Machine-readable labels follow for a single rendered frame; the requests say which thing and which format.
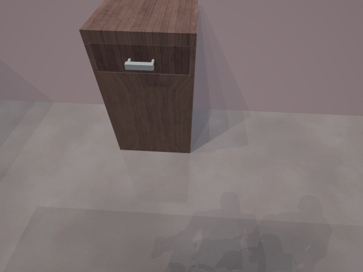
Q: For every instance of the cabinet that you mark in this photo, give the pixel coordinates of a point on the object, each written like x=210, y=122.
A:
x=148, y=111

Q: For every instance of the drawer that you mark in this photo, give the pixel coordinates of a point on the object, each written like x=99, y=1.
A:
x=168, y=59

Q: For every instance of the handle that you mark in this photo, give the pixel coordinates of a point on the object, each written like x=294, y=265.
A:
x=139, y=65

